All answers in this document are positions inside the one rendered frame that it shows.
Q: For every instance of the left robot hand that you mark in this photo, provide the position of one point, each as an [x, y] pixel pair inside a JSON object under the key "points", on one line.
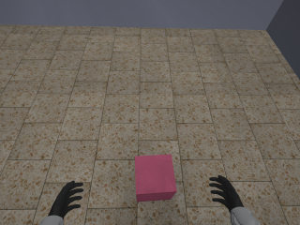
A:
{"points": [[61, 205]]}

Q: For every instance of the right robot hand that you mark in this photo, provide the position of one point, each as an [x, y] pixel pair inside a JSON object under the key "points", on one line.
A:
{"points": [[231, 198]]}

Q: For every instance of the carton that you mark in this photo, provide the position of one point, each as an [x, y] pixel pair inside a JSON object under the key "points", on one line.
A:
{"points": [[154, 178]]}

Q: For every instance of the robot right forearm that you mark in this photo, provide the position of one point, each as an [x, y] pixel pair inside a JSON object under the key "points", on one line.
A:
{"points": [[242, 216]]}

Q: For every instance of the robot left forearm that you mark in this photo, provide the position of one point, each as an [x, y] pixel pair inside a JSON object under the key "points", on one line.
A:
{"points": [[52, 220]]}

